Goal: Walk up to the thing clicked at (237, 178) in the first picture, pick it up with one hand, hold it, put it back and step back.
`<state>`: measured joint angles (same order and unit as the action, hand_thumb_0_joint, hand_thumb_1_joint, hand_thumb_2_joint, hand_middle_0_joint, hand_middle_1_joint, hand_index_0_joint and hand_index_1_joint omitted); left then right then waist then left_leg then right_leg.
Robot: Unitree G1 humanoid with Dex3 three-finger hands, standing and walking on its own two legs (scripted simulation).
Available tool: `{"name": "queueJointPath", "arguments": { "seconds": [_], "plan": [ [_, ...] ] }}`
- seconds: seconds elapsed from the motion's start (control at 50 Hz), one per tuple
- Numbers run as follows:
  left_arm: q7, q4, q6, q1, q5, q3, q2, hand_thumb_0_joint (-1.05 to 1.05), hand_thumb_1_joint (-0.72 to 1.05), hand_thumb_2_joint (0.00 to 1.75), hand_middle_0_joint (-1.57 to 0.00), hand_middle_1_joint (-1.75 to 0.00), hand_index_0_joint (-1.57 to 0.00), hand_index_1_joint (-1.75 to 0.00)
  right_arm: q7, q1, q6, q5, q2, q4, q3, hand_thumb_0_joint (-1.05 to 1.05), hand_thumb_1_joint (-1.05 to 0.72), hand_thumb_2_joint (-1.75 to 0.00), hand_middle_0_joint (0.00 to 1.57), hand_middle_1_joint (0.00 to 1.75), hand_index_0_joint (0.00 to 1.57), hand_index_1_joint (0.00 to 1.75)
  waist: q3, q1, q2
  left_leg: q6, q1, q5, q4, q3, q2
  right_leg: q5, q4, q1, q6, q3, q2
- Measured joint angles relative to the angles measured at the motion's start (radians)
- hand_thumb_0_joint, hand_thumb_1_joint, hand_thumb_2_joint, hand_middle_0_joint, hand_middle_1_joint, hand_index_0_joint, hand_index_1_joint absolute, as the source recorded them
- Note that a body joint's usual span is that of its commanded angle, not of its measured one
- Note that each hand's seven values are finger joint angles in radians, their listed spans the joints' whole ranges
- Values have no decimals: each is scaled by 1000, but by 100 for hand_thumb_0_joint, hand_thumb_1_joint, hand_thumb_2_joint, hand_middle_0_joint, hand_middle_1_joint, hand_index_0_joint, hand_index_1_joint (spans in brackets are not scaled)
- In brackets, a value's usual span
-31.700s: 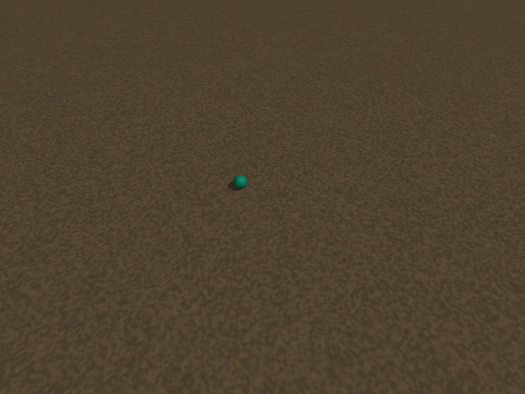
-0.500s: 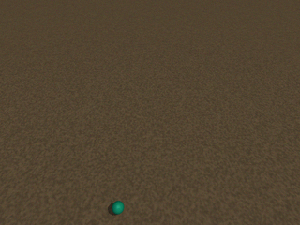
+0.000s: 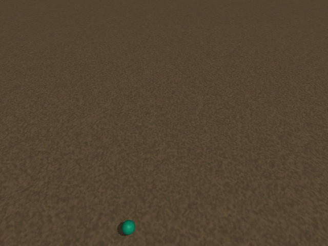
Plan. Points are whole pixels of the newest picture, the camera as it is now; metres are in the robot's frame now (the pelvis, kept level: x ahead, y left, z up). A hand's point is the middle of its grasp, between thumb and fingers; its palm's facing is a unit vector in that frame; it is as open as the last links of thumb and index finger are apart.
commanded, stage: stand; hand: left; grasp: from above
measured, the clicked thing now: (128, 227) +0.40 +0.22 -0.74
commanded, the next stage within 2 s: step back in 0.68 s
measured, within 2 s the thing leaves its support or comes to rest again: neither
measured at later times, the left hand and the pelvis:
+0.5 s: hand out of the picture +0.07 +0.25 -0.16, palm faces +0.00 -0.94 -0.34, open 7.4 cm; pelvis +0.01 +0.00 +0.00, yaw +0 degrees
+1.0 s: hand out of the picture +0.08 +0.30 -0.18, palm faces -0.01 -0.92 -0.39, open 7.4 cm; pelvis -0.04 +0.02 -0.04, yaw +1 degrees
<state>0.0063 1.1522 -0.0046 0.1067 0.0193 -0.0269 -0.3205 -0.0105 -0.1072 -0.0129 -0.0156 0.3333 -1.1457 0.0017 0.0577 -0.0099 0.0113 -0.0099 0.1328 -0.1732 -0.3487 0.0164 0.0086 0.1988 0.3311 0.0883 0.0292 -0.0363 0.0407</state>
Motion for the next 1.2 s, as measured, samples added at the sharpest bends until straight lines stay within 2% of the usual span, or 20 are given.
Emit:
{"name": "queueJointPath", "arguments": {
  "seconds": [0.68,0.76,0.86,0.96,0.98,1.0,1.02,1.06,1.1,1.16,1.2],
  "plan": [
    [-5,-8,-3,9,-1,5,-10,0,91,90,-20,-30,-21,-30,7,2,2,3,6,6,-2,0,-91,-89,20,30,20,29,-2,2,-3,-6,-12,-4,13,0,6,3,-13,-11,-5,0,-6],
    [-1,-51,4,-2,-18,-15,-19,0,90,90,-20,-30,-21,-30,17,26,22,18,21,41,9,0,-91,-89,21,30,21,30,32,13,2,-2,57,-30,-74,7,10,24,59,49,-10,-5,-10],
    [4,-120,24,-28,-18,-29,-41,0,90,90,-20,-30,-21,-30,20,45,43,24,56,98,31,0,-91,-89,21,30,21,30,83,18,11,12,158,-68,-206,15,6,60,179,140,-12,-9,-6],
    [4,-181,47,-55,-4,-35,-62,0,90,90,-20,-30,-21,-30,30,28,58,18,85,149,52,0,-91,-89,20,30,20,29,111,25,3,58,245,-127,-354,15,-20,113,326,226,-2,-3,18],
    [5,-191,51,-60,-1,-35,-68,0,90,90,-20,-30,-21,-30,32,19,57,16,86,159,56,0,-91,-89,20,30,20,29,114,26,-6,52,257,-134,-378,10,-28,129,364,245,-2,3,27],
    [7,-201,56,-66,-1,-36,-76,0,90,90,-20,-30,-21,-30,35,9,56,12,83,167,59,0,-91,-89,20,30,20,29,116,24,-20,41,268,-135,-396,-1,-35,147,405,268,-19,18,33],
    [12,-206,60,-72,-2,-39,-82,0,90,90,-20,-30,-21,-30,37,1,53,7,78,174,59,0,-91,-89,20,30,20,29,118,24,-29,42,277,-137,-407,-8,-37,218,462,295,-36,57,12],
    [21,-214,67,-85,-2,-43,-89,0,91,90,-20,-30,-21,-30,38,-13,48,-3,62,181,56,0,-91,-89,20,30,20,29,124,37,-34,49,286,-120,-396,0,-35,341,621,343,-56,146,-68],
    [24,-225,63,-82,-7,-43,-97,0,91,90,-20,-30,-21,-30,32,-21,51,-10,44,186,50,0,-91,-89,20,30,20,29,124,35,-45,51,284,-85,-350,-4,-30,357,760,381,-63,184,-120],
    [18,-237,54,-50,-6,-45,-96,0,91,90,-20,-30,-20,-30,20,-25,50,-17,27,206,48,0,-91,-89,21,30,21,30,124,26,-46,54,278,-40,-290,-22,-13,331,849,387,-46,173,-139],
    [12,-238,54,-19,-4,-47,-93,0,91,90,-20,-30,-21,-30,14,-25,44,-20,21,228,47,0,-91,-89,21,30,21,30,122,24,-42,55,278,-19,-266,-34,0,334,827,357,-28,160,-132]
  ]
}}
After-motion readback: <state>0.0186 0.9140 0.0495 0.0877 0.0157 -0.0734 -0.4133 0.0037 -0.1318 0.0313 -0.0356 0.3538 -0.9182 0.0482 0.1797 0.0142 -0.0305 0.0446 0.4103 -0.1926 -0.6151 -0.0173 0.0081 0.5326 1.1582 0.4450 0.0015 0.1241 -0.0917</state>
